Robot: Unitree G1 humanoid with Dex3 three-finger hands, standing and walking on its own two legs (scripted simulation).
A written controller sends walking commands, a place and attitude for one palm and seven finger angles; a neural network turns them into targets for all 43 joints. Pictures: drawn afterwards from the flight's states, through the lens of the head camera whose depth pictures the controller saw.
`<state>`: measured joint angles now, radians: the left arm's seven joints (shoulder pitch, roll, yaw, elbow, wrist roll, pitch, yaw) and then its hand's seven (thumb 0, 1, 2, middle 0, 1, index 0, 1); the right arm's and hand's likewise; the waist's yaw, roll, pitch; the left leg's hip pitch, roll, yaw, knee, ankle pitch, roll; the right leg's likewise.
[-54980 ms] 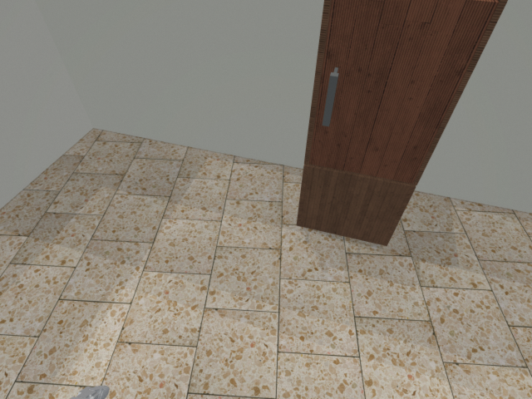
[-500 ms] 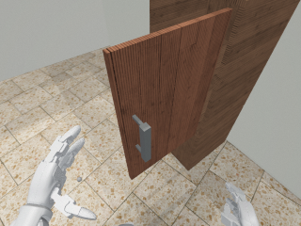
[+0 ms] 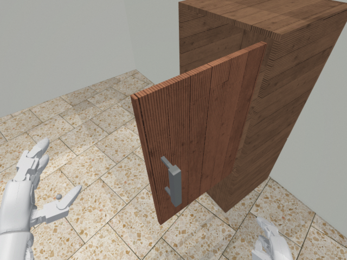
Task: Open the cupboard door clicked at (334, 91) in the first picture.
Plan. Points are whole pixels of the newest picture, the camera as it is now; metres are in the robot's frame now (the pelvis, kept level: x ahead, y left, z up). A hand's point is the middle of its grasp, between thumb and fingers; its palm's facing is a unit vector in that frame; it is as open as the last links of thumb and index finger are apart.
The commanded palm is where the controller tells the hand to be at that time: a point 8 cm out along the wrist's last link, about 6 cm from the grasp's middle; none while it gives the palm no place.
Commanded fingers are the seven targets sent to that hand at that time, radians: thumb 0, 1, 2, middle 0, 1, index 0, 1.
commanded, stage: draw the hand back to the body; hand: left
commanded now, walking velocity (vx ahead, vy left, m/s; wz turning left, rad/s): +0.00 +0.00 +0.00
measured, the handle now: (170, 182) +0.34 +0.05 -0.04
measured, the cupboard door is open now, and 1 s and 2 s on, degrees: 90 90 90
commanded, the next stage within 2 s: step back with the hand held close in 0.54 s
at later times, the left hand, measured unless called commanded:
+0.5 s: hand (52, 189) +0.19 +0.24 +0.15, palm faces +0.43 -0.81 -0.41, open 7.5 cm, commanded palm +0.14 +0.28 +0.17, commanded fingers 0.00 0.90 0.90 -0.20 -0.30 -0.20 -0.30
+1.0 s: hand (44, 198) +0.17 +0.24 +0.15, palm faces +0.31 -0.79 -0.53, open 7.4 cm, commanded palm +0.12 +0.29 +0.18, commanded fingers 0.00 0.90 0.90 -0.20 -0.30 -0.20 -0.30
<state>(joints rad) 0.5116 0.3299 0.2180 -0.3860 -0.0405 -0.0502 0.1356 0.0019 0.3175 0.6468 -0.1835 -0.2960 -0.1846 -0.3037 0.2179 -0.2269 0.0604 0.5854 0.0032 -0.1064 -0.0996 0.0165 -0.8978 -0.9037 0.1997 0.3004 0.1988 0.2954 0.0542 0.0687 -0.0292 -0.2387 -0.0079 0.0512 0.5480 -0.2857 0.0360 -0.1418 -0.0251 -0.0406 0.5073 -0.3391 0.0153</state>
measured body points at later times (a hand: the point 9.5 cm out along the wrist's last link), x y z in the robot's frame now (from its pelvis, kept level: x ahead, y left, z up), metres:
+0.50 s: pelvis +0.00 -0.02 +0.01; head -0.01 -0.04 +0.46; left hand +0.16 +0.28 +0.18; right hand +0.19 -0.24 -0.08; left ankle +0.01 +0.09 -0.73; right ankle -0.04 -0.13 -0.73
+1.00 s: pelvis -0.03 -0.01 +0.01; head -0.01 -0.02 +0.46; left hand +0.15 +0.28 +0.18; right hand +0.15 -0.26 -0.08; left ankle +0.01 +0.09 -0.73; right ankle -0.04 -0.13 -0.73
